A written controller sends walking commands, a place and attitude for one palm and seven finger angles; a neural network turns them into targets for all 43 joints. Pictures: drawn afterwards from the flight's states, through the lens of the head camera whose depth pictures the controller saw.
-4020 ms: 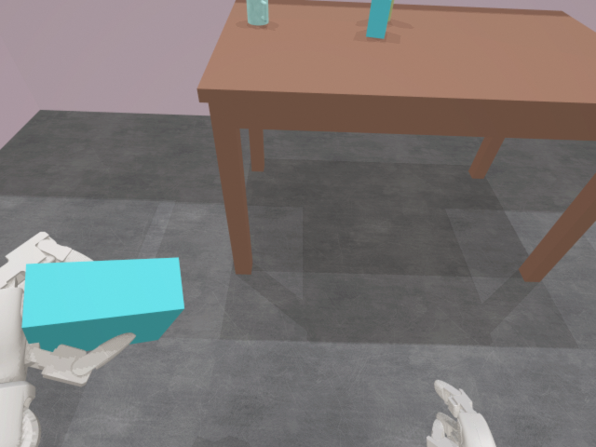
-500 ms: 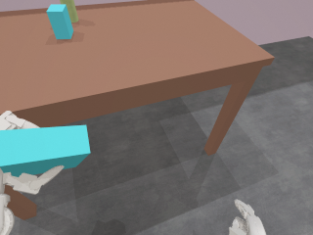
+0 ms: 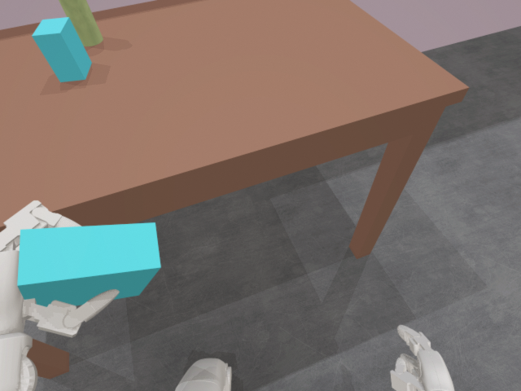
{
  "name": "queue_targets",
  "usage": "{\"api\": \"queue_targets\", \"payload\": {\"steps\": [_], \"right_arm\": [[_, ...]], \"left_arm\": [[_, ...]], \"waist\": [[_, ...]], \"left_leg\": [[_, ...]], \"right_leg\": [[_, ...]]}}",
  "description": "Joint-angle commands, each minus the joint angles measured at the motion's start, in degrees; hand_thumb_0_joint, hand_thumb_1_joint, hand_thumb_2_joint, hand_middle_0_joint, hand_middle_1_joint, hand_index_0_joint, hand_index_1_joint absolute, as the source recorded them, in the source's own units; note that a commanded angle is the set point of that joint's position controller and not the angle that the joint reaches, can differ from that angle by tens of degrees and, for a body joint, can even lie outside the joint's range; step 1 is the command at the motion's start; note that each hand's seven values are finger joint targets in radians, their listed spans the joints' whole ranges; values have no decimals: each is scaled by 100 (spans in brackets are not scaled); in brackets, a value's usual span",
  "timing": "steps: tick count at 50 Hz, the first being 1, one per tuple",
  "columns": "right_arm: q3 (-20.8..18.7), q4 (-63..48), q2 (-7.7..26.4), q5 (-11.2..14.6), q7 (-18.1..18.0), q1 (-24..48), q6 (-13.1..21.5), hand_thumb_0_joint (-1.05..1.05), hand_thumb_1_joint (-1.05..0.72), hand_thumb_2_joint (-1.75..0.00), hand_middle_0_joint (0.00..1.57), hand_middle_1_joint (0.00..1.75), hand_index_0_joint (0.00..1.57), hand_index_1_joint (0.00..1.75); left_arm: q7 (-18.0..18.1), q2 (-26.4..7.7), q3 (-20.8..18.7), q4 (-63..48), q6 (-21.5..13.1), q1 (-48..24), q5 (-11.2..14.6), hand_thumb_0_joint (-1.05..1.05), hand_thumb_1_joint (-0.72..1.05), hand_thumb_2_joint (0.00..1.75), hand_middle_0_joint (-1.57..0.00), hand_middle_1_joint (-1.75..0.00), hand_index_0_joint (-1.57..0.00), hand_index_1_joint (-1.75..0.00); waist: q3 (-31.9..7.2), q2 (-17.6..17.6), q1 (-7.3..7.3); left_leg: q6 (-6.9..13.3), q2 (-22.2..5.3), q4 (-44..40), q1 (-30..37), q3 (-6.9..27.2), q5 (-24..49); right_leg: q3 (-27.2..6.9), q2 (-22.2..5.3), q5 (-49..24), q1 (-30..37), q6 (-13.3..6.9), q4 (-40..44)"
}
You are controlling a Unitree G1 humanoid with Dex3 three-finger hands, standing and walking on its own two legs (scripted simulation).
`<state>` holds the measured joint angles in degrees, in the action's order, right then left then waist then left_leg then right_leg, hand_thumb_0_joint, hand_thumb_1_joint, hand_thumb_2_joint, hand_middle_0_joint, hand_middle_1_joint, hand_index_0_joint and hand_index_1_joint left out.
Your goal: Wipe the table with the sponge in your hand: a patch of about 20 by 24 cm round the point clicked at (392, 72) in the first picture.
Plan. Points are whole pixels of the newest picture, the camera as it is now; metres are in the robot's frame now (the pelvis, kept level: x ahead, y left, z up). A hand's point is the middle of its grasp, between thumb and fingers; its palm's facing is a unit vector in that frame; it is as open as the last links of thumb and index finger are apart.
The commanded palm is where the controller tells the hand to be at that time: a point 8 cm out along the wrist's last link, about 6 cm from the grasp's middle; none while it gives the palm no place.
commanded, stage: take the last steps up to it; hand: left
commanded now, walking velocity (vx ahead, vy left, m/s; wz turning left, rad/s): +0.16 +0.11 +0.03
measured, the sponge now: (110, 266) +0.24 +0.19 +0.13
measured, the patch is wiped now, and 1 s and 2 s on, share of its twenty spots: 0.00 0.00 0.00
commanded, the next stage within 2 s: come to a stop and stand still in 0.10 s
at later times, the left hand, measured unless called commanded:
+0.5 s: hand (32, 222) +0.27 +0.28 +0.17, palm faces +0.38 -0.86 -0.34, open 9.8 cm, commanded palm +0.21 +0.32 +0.18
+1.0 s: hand (59, 285) +0.20 +0.21 +0.18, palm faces +0.35 -0.81 -0.46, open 9.9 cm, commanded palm +0.14 +0.26 +0.18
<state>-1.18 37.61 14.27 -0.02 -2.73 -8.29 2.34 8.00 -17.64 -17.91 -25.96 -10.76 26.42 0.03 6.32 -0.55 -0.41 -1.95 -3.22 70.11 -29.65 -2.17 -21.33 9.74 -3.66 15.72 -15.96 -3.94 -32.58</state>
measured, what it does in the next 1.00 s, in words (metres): steps on the spot: left foot, then right foot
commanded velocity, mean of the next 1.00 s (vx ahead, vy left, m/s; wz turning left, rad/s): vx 0.04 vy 0.03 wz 0.01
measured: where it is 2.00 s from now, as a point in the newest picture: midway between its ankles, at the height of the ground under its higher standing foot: outside the picture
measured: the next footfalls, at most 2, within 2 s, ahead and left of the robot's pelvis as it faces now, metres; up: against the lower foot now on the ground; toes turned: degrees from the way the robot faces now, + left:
left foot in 0.30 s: +0.14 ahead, +0.14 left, +0.00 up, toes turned +9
right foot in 0.72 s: +0.04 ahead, -0.09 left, +0.00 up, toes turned -4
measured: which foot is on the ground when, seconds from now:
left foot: up 0.00-0.28, down 0.30-0.74, up 0.76-1.00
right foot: down 0.00-0.30, up 0.32-0.70, down 0.72-1.00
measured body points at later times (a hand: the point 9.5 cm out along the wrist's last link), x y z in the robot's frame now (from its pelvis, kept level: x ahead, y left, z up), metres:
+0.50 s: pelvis +0.05 +0.04 +0.00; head +0.08 +0.08 +0.45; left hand +0.25 +0.32 +0.19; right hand +0.23 -0.15 -0.07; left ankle +0.10 +0.14 -0.74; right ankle +0.03 -0.09 -0.70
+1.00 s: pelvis -0.01 -0.02 +0.01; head +0.00 -0.04 +0.46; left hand +0.17 +0.25 +0.20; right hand +0.12 -0.29 -0.09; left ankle -0.01 +0.13 -0.68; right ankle +0.00 -0.09 -0.74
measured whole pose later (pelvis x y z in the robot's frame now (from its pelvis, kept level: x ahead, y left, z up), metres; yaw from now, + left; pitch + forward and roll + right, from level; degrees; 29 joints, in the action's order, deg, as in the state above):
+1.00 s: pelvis -0.01 -0.02 +0.01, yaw +1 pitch -1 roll +3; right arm -2.1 36.6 15.6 0.1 -3.7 -14.2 2.7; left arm 8.4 -21.1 -18.0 -27.1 -11.0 29.1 1.2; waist 1.8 0.1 -1.4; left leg -2.3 -2.3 51.6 -23.6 -2.7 -18.8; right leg 8.0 -2.4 12.6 -11.9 -3.5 -25.2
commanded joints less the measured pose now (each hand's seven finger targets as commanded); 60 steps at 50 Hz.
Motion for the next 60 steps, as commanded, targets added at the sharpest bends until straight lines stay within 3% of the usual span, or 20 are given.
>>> {"api": "queue_targets", "payload": {"steps": [1, 6, 9, 13, 14, 15, 16, 18, 23, 31, 35, 36, 38, 39, 43, 47, 53, 56, 58, 60], "right_arm": [[-150, -1015, 265, -36, -26, 315, 249, 0, -90, -90, 20, 30, 20, 30], [-209, -1243, 230, -1, -2, 79, 226, 0, -90, -90, 20, 30, 20, 30], [-286, -1241, 301, 45, -18, -48, 218, 0, -90, -90, 20, 30, 20, 30], [-265, -1320, 363, 12, -125, -119, 163, 0, -90, -90, 20, 30, 20, 30], [-293, -1373, 465, 31, -171, -26, 171, 0, -90, -90, 20, 30, 20, 30], [-271, -1392, 506, 48, -154, -59, 187, 0, -90, -90, 20, 30, 20, 30], [-243, -1408, 458, 65, -108, -101, 235, 0, -90, -90, 20, 30, 20, 30], [-141, -1242, 393, -135, -86, -38, 346, 0, -90, -90, 20, 30, 20, 30], [-162, -1259, 381, -76, 113, -133, 650, 0, -90, -90, 20, 30, 20, 30], [-100, -1257, 352, -14, 138, -41, 509, 0, -90, -90, 20, 30, 20, 30], [-65, -1349, 303, 65, 52, 74, 402, 0, -90, -90, 20, 30, 20, 30], [-58, -1341, 238, 69, 44, 58, 367, 0, -90, -90, 20, 30, 20, 30], [20, -1409, 114, 43, -2, 280, 307, 0, -90, -90, 20, 30, 20, 30], [-12, -1334, 240, 81, -34, 457, 395, 0, -90, -90, 20, 30, 20, 30], [4, -1038, 270, 32, -77, 255, 376, 0, -90, -90, 20, 30, 20, 30], [-131, -1037, 354, 1, -143, 134, 371, 0, -90, -90, 20, 30, 20, 30], [-195, -1202, 373, 11, -96, 16, 354, 0, -90, -90, 20, 30, 20, 30], [-175, -1215, 362, 8, -116, -83, 332, 0, -90, -90, 20, 30, 20, 30], [-213, -1233, 429, -5, -176, -98, 312, 0, -90, -90, 20, 30, 20, 30], [-233, -1290, 577, 27, -205, -1, 337, 0, -90, -90, 20, 30, 20, 30]], "left_arm": [[264, -1688, -1379, -2088, -694, 41, 109, 0, 10, 130, -120, -160, -120, -160], [327, -1488, -1476, -1592, -622, 754, 220, 0, 10, 130, -120, -160, -120, -160], [336, -1320, -1319, -1252, -538, 645, 223, 0, 10, 130, -120, -160, -120, -160], [292, -1228, -969, -1359, -479, 2, 165, 0, 10, 130, -120, -160, -120, -160], [272, -1228, -856, -1560, -503, -225, 175, 0, 10, 130, -120, -160, -120, -160], [259, -1235, -804, -1701, -514, -292, 162, 0, 10, 130, -120, -160, -120, -160], [228, -1244, -701, -1733, -552, -447, 124, 0, 10, 130, -120, -160, -120, -160], [189, -1371, -742, -1918, -593, -744, 38, 0, 10, 130, -120, -160, -120, -160], [223, -1314, -745, -2767, -469, -501, 126, 0, 10, 130, -120, -160, -120, -160], [98, -1040, -871, -1538, -181, 56, 346, 0, 10, 130, -120, -160, -120, -160], [100, -1079, -778, -1518, -122, -116, 287, 0, 10, 130, -120, -160, -120, -160], [110, -1182, -788, -1503, -125, -212, 241, 0, 10, 130, -120, -160, -120, -160], [159, -1528, -869, -1681, -89, -521, 225, 0, 10, 130, -120, -160, -120, -160], [191, -1605, -918, -1777, -34, -753, 221, 0, 10, 130, -120, -160, -120, -160], [209, -1478, -885, -1601, -261, -433, 186, 0, 10, 130, -120, -160, -120, -160], [229, -1549, -1078, -1261, -431, -92, 156, 0, 10, 130, -120, -160, -120, -160], [247, -1331, -1072, -1090, -424, 337, 194, 0, 10, 130, -120, -160, -120, -160], [282, -1220, -954, -1217, -392, 190, 178, 0, 10, 130, -120, -160, -120, -160], [288, -1209, -866, -1419, -418, -59, 169, 0, 10, 130, -120, -160, -120, -160], [280, -1206, -777, -1678, -471, -310, 128, 0, 10, 130, -120, -160, -120, -160]], "waist": [[-1397, 316, 11], [-1460, 816, 161], [-1383, 1042, 114], [-1302, 581, -32], [-1283, -75, -13], [-1463, -812, 100], [-1430, -1031, 147], [-1227, -1297, 87], [-1590, -1707, 81], [-1226, -1302, -67], [-1293, -1022, 19], [-1293, -542, -20], [-970, 959, 54], [-870, 1170, 193], [-909, 373, -13], [-1016, 368, 80], [-1267, 1097, 208], [-1314, 923, 86], [-1302, 528, 48], [-1124, -525, 138]], "left_leg": [[-31, -202, -958, -357, -55, 417], [15, -69, -2690, -56, -520, 455], [83, -68, -3255, 284, -559, 364], [130, -49, -4570, 1872, -581, 1650], [271, -522, -4694, 2337, -138, 2515], [698, -1366, -4641, 2833, 893, 4287], [978, -1812, -4720, 2880, 1266, 5445], [1016, -1959, -5117, 2289, 1498, 4711], [707, -1540, -4936, 2666, 509, 4523], [709, -1553, -5392, 2080, 446, 2205], [443, -1000, -5126, 1438, -20, 465], [307, -737, -4669, 1262, -182, -18], [54, -21, -2880, 443, -226, -510], [52, 88, -2082, 246, -15, -621], [-75, -52, -931, -335, 242, 270], [-10, -17, -1750, -74, 52, 234], [102, 57, -3202, 541, -263, -75], [142, 158, -4218, 1408, -329, 488], [231, -77, -4771, 1978, -224, 889], [561, -954, -4983, 2060, 681, 1745]], "right_leg": [[-1120, -1502, -2953, 1302, -335, 1276], [-1134, -1473, -3426, 1741, -374, 1105], [-1218, -1590, -2943, 1649, -381, 1009], [-769, -984, -2437, 813, 116, 337], [-635, -660, -1901, 418, 334, -143], [-440, -198, -184, -207, 544, -716], [-645, -1, 1499, -535, 544, -1134], [-895, 0, 1720, -483, 546, -1749], [-613, 263, 929, -316, 549, -1514], [-356, 452, 995, -21, 679, -531], [-179, 379, 214, 1103, 579, 1067], [-525, 55, 104, 1203, 450, 1454], [-2561, -1532, 203, 601, -241, 2160], [-2904, -1751, 750, 247, -321, 2335], [-1806, -1571, -1405, 901, -261, 1811], [-1577, -1506, -2254, 1196, -263, 1583], [-1676, -1483, -1732, 1381, -362, 1490], [-1449, -1170, -1036, 950, -118, 1291], [-1270, -816, -568, 609, 166, 991], [-899, -216, -247, 148, 452, 427]]}}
